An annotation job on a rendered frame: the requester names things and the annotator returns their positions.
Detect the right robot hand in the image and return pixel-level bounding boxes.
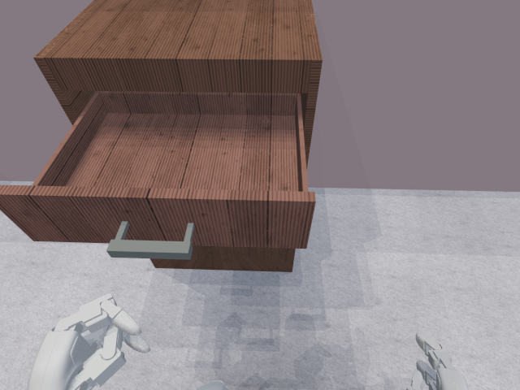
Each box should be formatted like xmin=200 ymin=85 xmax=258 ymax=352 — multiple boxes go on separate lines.
xmin=406 ymin=332 xmax=469 ymax=390

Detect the left robot hand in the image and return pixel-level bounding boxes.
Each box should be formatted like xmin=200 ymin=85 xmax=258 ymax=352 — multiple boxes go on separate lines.
xmin=27 ymin=293 xmax=151 ymax=390

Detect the handle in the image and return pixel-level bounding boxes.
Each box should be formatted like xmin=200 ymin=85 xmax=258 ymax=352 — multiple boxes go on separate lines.
xmin=106 ymin=221 xmax=195 ymax=260

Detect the cabinet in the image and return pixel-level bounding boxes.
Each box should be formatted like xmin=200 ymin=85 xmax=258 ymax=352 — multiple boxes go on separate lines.
xmin=34 ymin=0 xmax=323 ymax=272

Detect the drawer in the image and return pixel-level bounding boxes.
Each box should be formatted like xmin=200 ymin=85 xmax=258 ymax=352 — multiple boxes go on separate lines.
xmin=0 ymin=91 xmax=316 ymax=249

